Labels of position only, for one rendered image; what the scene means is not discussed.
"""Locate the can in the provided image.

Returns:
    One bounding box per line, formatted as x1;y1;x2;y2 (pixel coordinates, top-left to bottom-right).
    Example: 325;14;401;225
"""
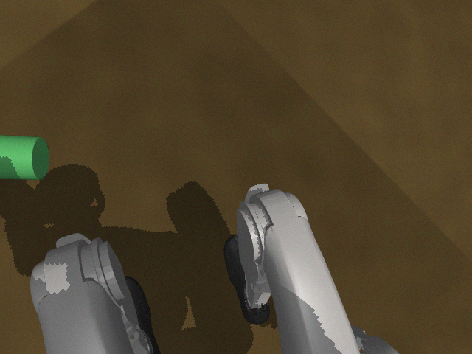
0;135;49;180

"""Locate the right robot hand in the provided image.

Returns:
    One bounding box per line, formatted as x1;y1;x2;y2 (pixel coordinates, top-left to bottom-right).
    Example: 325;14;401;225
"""
351;325;400;354

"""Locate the left robot foot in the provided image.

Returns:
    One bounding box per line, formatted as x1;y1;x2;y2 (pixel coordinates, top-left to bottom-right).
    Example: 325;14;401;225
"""
125;276;161;354

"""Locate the right robot foot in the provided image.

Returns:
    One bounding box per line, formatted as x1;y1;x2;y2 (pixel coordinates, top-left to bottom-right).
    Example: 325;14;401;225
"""
223;235;270;325

